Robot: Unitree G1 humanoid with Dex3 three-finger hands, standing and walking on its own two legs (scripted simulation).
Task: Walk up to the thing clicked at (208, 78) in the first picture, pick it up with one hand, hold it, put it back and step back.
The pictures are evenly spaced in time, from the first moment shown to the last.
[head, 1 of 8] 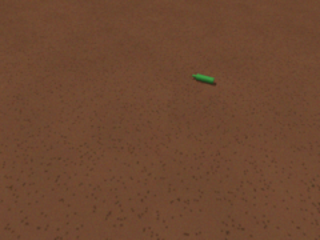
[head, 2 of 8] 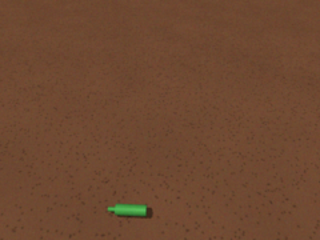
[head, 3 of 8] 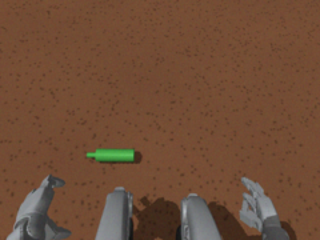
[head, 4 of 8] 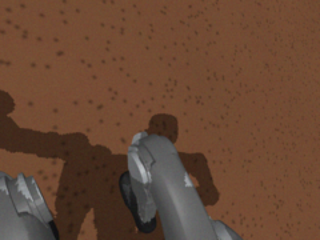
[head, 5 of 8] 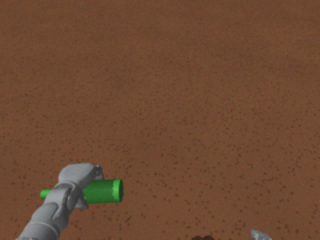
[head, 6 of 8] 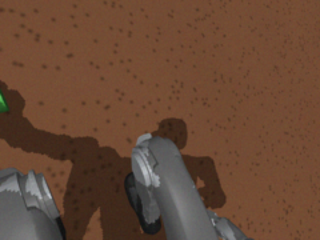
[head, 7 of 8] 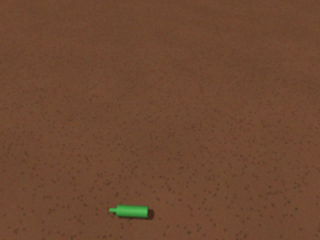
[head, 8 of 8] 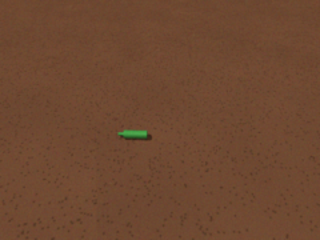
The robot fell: no
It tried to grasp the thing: yes
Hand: left
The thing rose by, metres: 0.67
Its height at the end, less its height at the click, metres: +0.00
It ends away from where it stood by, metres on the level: 0.00
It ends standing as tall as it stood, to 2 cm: yes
